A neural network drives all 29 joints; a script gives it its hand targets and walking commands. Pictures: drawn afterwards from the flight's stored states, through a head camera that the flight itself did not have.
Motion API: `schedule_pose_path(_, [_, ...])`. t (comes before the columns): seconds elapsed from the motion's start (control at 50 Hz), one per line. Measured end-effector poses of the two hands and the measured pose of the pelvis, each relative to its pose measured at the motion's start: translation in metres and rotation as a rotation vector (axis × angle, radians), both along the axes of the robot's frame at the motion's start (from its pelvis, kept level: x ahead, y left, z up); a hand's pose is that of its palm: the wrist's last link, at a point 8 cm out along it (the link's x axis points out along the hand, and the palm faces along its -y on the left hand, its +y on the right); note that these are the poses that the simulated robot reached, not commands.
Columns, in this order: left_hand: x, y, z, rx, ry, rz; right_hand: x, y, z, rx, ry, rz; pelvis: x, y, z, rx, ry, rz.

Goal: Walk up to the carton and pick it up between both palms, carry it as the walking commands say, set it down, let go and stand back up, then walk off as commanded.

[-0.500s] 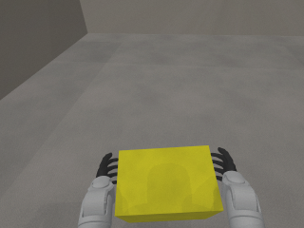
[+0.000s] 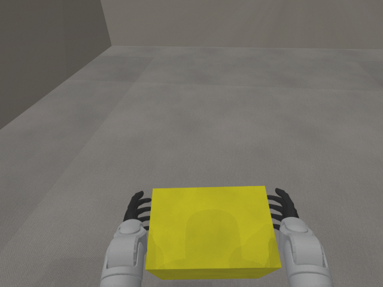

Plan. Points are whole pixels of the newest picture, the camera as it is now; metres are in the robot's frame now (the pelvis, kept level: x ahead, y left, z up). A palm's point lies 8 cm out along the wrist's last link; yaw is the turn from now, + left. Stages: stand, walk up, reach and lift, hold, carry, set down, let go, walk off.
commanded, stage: carry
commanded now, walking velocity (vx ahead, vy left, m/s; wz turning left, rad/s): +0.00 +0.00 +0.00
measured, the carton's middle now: (209, 236) +0.29 -0.01 -0.07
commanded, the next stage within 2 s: hold in 0.08 s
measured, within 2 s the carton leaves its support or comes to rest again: neither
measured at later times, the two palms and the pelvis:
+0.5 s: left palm (130, 231) +0.24 +0.16 +0.05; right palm (295, 232) +0.24 -0.17 +0.04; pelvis -0.04 +0.00 +0.01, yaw -1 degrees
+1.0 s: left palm (130, 223) +0.27 +0.17 +0.03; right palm (286, 219) +0.28 -0.17 +0.03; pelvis -0.02 +0.00 +0.01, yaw -1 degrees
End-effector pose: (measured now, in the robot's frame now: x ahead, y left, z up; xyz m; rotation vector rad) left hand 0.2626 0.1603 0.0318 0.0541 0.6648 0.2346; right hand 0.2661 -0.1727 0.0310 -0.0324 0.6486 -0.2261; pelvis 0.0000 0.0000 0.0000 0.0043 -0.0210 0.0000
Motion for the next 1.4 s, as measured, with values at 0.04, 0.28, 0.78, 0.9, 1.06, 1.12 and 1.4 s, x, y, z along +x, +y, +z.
schedule_pose_path(0.04, [0.000,0.000,0.000,0.000,0.000,-0.001,0.000,0.000,0.000,-0.001,0.000,-0.001,0.000,0.000,0.000,0.000,0.000,0.000])
schedule_pose_path(0.28, [-0.008,-0.006,0.012,-0.004,-0.020,-0.006,-0.010,-0.006,0.013,-0.003,-0.014,-0.006,-0.009,-0.004,0.011,-0.001,-0.015,-0.003])
schedule_pose_path(0.78, [0.002,0.003,0.022,-0.014,0.003,0.022,0.000,-0.003,0.011,0.027,0.032,0.081,-0.031,-0.004,0.010,0.005,-0.053,-0.016])
schedule_pose_path(0.9, [0.006,0.006,0.009,-0.025,0.009,0.021,0.009,-0.001,0.005,0.019,0.042,0.119,-0.024,-0.004,0.010,0.005,-0.044,-0.016])
schedule_pose_path(1.06, [0.009,0.009,-0.012,-0.055,0.024,-0.002,0.014,-0.002,-0.014,0.020,0.065,0.126,-0.021,-0.003,0.010,0.005,0.003,-0.016])
schedule_pose_path(1.12, [0.009,0.009,-0.023,-0.075,0.032,-0.021,0.014,-0.003,-0.025,0.022,0.076,0.118,-0.022,-0.003,0.008,0.005,0.037,-0.015])
schedule_pose_path(1.4, [0.005,0.010,-0.085,-0.054,0.075,-0.040,0.006,-0.003,-0.094,0.013,0.128,0.131,-0.040,-0.003,-0.014,0.013,0.234,-0.005])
